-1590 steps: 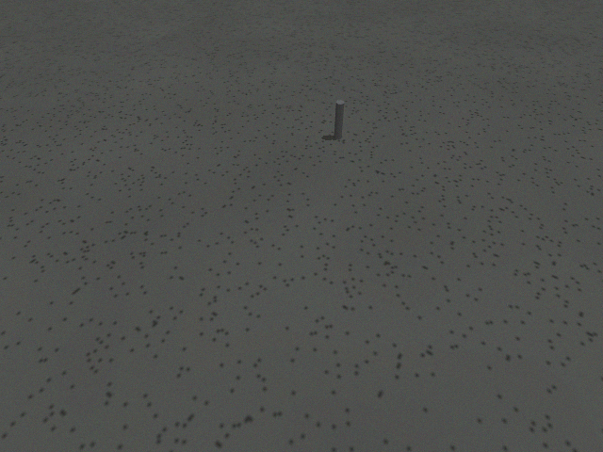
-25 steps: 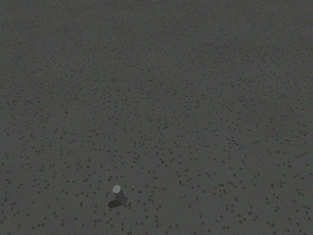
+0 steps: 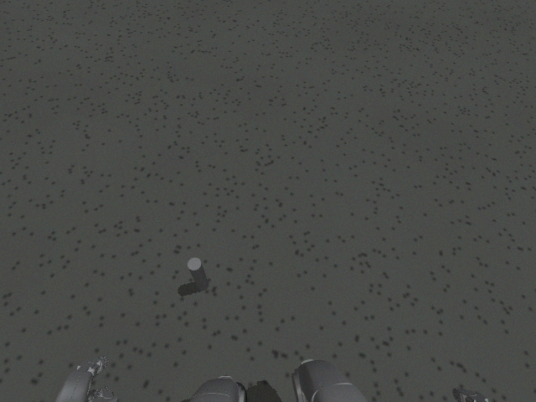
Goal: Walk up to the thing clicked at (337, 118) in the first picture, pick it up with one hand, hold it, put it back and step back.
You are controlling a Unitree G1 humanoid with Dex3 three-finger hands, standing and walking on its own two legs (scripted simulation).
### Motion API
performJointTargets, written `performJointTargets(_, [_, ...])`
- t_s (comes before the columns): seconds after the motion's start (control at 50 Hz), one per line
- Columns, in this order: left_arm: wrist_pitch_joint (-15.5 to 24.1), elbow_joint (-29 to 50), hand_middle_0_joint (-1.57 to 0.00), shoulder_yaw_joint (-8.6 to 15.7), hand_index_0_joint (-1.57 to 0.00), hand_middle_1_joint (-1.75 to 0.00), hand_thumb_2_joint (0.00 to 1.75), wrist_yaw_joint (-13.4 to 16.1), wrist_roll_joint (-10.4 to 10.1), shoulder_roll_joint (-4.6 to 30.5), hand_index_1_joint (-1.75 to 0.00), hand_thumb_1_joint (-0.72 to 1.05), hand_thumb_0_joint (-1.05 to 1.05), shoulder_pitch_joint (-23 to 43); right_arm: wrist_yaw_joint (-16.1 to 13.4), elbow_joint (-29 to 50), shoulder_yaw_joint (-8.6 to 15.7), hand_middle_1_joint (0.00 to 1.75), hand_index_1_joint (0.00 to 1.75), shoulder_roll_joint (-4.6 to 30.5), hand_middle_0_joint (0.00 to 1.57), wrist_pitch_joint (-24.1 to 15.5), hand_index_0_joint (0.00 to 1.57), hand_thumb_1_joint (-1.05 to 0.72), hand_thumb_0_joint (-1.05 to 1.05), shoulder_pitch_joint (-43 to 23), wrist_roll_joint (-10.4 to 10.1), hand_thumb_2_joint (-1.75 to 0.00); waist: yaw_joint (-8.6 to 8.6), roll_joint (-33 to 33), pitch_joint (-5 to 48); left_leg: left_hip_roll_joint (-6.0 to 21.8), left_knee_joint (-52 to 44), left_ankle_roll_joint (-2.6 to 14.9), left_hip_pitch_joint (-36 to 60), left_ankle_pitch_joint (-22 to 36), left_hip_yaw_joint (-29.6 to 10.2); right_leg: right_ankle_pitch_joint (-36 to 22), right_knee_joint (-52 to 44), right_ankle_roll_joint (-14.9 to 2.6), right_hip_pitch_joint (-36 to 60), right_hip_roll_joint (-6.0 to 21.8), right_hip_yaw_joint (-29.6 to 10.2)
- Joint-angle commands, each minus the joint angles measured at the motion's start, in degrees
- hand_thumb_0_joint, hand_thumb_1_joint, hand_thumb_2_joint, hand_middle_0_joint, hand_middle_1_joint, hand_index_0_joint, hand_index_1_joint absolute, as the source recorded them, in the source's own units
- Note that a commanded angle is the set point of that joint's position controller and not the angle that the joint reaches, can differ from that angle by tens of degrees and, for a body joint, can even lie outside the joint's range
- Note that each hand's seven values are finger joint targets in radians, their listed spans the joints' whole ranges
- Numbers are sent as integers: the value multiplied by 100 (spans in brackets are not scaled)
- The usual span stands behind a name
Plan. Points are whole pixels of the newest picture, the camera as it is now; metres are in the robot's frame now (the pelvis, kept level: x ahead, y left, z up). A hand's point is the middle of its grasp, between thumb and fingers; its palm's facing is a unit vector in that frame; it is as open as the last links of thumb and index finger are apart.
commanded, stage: step back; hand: left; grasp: from the side
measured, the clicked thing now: (199, 275) +0.50 +0.23 -0.65
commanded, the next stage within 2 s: none
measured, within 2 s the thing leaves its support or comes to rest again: neither
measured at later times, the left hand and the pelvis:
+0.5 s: hand out of the picture +0.00 +0.26 -0.15, palm faces +0.00 -0.92 -0.39, open 7.4 cm; pelvis -0.13 -0.01 -0.01, yaw +1 degrees
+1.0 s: hand out of the picture -0.23 +0.23 -0.15, palm faces -0.06 -0.92 -0.39, open 7.4 cm; pelvis -0.31 -0.04 -0.01, yaw -4 degrees
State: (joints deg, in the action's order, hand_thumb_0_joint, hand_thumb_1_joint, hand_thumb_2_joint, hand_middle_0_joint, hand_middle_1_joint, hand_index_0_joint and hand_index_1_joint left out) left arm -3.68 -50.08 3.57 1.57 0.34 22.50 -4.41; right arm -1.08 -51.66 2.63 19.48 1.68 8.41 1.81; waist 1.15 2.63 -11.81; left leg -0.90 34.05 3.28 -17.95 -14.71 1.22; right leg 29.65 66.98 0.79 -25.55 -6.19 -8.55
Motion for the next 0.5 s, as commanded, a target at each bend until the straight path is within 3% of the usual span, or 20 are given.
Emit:
performJointTargets(0.0, [164, 578, -20, 345, -20, -30, 90, 24, 52, 974, -30, 90, 0, -106, -130, 533, 470, 30, 30, 1606, 20, -167, 20, -90, 0, 353, -33, -90, 193, -873, 1524, 1693, -536, 1241, 1795, 3467, -1648, 124, -735, 78, -344, 269, 0])
performJointTargets(0.04, [192, 583, -20, 348, -20, -30, 90, -5, 63, 938, -30, 90, 0, -298, -119, 621, 474, 30, 30, 1671, 20, -154, 20, -90, 0, 271, -35, -90, 146, -943, 1708, 1679, -465, 1198, 1777, 3003, -1583, -26, -1482, 34, -60, 419, 205])
performJointTargets(0.08, [203, 456, -20, 382, -20, -30, 90, -53, 72, 901, -30, 90, 0, -553, -83, 726, 454, 30, 30, 1708, 20, -121, 20, -90, 0, 14, -14, -90, 34, -1126, 1702, 1591, -501, 1023, 1090, 2339, -1473, -207, -2190, -45, 610, 492, 518])
performJointTargets(0.1, [215, 398, -20, 398, -20, -30, 90, -70, 75, 887, -30, 90, 0, -691, -66, 717, 434, 30, 30, 1692, 20, -90, 20, -90, 0, -18, -26, -90, -4, -1066, 1725, 1457, -430, 884, 913, 2018, -1371, -525, -2750, -83, 902, 450, 589])
performJointTargets(0.14, [251, 168, -20, 411, -20, -30, 90, -87, 126, 842, -30, 90, 0, -1315, -33, 751, 428, 30, 30, 1726, 20, -35, 20, -90, 0, -256, -86, -90, -311, -1036, 1826, 1340, -199, 566, 249, 1329, -1213, -1526, -3882, -304, 1759, 476, 763])
performJointTargets(0.16, [285, 235, -20, 489, -20, -30, 90, -82, 210, 1084, -30, 90, 0, -1278, -18, 721, 362, 30, 30, 1519, 20, -12, 20, -90, 0, -105, -125, -90, -261, -480, 1722, 1033, 133, 204, -566, 501, -1089, -1425, -4191, -502, 2089, 935, -78])
performJointTargets(0.18, [297, 401, -20, 613, -20, -30, 90, -100, 178, 1579, -30, 90, 0, -970, -7, 801, 301, 30, 30, 1248, 20, -12, 20, -90, 0, -214, -169, -90, -226, 876, 1308, -105, 1214, -219, -1407, -1132, -489, -1566, -4679, -1144, 1791, 2025, -1724])
performJointTargets(0.2, [310, 641, -20, 672, -20, -30, 90, -91, 221, 2035, -30, 90, 0, -571, -75, 771, 367, 30, 30, 1351, 20, 23, 20, -90, 0, -415, -117, -90, -435, 1440, 1053, -468, 2769, -354, -1041, -2138, -636, -1923, -5026, -2050, 586, 3044, -2689])
performJointTargets(0.22, [344, 791, -20, 616, -20, -30, 90, -64, 172, 1736, -30, 90, 0, -284, -73, 667, 407, 30, 30, 1489, 20, 51, 20, -90, 0, -259, -104, -90, -244, 842, 830, -422, 3512, -383, -849, -1943, -1156, -2333, -4933, -1975, 220, 2903, -2365])
performJointTargets(0.24, [350, 838, -20, 524, -20, -30, 90, -24, 93, 1400, -30, 90, 0, 39, -56, 509, 376, 30, 30, 1434, 20, 45, 20, -90, 0, 68, -162, -90, -9, 281, 766, -587, 3702, -354, -789, -1513, -1288, -2981, -4649, -1636, 290, 2337, -1381])
performJointTargets(0.26, [344, 869, -20, 496, -20, -30, 90, 0, 134, 1328, -30, 90, 0, 250, -55, 427, 358, 30, 30, 1392, 20, 18, 20, -90, 0, 270, -226, -90, 136, 405, 796, -664, 3736, -361, -839, -1290, -1123, -3318, -4467, -1440, 455, 2043, -848])
performJointTargets(0.3, [322, 991, -20, 497, -20, -30, 90, 8, 168, 1237, -30, 90, 0, 259, -68, 406, 309, 30, 30, 1426, 20, -38, 20, -90, 0, 427, -223, -90, 40, 574, 992, -585, 3524, -409, -706, -1253, -938, -3387, -4246, -1327, 748, 1843, -442])
performJointTargets(0.32, [305, 967, -20, 458, -20, -30, 90, 2, 167, 1103, -30, 90, 0, 55, -71, 394, 272, 30, 30, 1373, 20, -49, 20, -90, 0, 431, -216, -90, -95, 507, 1087, -612, 3146, -442, -886, -1338, -823, -3554, -4121, -1303, 1260, 1737, -333])
performJointTargets(0.36, [282, 951, -20, 455, -20, -30, 90, 26, 202, 1144, -30, 90, 0, -295, -69, 546, 248, 30, 30, 1335, 20, -64, 20, -90, 0, 232, -191, -90, -296, 679, 1207, -342, 2080, -437, -907, -1559, -625, -3788, -3944, -1358, 1845, 1932, -487])
performJointTargets(0.4, [238, 935, -20, 435, -20, -30, 90, 25, 168, 1171, -30, 90, 0, -521, -57, 571, 230, 30, 30, 1246, 20, -106, 20, -90, 0, 210, -145, -90, -365, 797, 1393, -130, 768, -375, -723, -1478, -400, -4118, -3634, -1259, 2346, 1918, -503])
performJointTargets(0.44, [166, 1005, -20, 392, -20, -30, 90, -15, 95, 1282, -30, 90, 0, -321, -28, 397, 305, 30, 30, 1231, 20, -142, 20, -90, 0, 580, -78, -90, -133, 734, 1455, -157, -492, -296, 105, -527, -100, -3998, -3237, -1091, 1934, 1786, -330])
performJointTargets(0.46, [126, 1066, -20, 360, -20, -30, 90, -31, 62, 1224, -30, 90, 0, -295, -30, 369, 336, 30, 30, 1263, 20, -178, 20, -90, 0, 705, -35, -90, -48, 557, 1486, -48, -1239, -257, 501, 429, -222, -3663, -2997, -859, 1625, 1646, -263])
performJointTargets(0.48, [88, 1091, -20, 297, -20, -30, 90, -48, 39, 965, -30, 90, 0, -492, -32, 437, 430, 30, 30, 1609, 20, -214, 20, -90, 0, 602, 60, -90, -167, -302, 1515, 826, -1333, -13, 1008, 1082, -1489, -2406, -2475, -502, 706, 1155, -23])
